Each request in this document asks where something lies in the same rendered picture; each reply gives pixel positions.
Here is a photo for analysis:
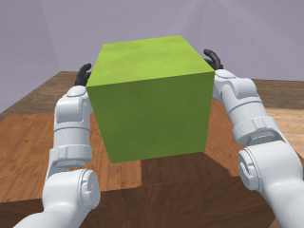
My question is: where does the carton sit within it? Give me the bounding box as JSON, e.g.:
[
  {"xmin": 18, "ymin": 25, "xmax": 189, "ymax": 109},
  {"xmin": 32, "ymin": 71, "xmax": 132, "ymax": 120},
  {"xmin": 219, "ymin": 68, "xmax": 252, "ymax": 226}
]
[{"xmin": 85, "ymin": 35, "xmax": 216, "ymax": 164}]

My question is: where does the left robot upper arm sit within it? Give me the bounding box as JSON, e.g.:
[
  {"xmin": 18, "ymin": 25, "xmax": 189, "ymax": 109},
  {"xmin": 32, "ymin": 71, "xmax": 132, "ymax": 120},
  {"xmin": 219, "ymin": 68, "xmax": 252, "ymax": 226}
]
[{"xmin": 13, "ymin": 168, "xmax": 101, "ymax": 228}]

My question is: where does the robot right hand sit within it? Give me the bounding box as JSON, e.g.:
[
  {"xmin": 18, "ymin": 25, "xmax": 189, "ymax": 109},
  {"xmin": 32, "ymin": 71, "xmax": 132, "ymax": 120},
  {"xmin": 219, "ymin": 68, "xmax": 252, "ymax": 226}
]
[{"xmin": 203, "ymin": 49, "xmax": 223, "ymax": 71}]

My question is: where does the pedestal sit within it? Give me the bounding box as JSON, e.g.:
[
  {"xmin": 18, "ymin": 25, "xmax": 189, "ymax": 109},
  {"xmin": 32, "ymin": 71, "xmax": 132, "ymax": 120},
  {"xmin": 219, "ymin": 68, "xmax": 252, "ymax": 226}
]
[{"xmin": 0, "ymin": 101, "xmax": 304, "ymax": 228}]

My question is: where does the robot left hand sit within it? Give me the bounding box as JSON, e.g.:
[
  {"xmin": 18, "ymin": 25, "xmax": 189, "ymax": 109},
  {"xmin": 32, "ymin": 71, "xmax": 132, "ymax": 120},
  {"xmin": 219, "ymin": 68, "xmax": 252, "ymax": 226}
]
[{"xmin": 74, "ymin": 63, "xmax": 92, "ymax": 86}]

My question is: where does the robot right forearm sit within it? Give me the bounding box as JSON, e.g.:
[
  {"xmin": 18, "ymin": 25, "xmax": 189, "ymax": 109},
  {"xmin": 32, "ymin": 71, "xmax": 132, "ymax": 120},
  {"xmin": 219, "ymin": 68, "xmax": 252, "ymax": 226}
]
[{"xmin": 212, "ymin": 69, "xmax": 304, "ymax": 180}]

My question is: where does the robot left forearm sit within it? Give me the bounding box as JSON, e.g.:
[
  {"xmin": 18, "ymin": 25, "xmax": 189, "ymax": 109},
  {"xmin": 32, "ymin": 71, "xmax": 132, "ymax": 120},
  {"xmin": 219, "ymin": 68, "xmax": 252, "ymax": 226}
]
[{"xmin": 42, "ymin": 85, "xmax": 93, "ymax": 209}]

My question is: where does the right robot upper arm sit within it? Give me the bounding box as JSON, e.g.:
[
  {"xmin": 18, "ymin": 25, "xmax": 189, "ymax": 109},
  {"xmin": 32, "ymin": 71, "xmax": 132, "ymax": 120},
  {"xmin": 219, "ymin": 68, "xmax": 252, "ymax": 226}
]
[{"xmin": 237, "ymin": 140, "xmax": 304, "ymax": 228}]

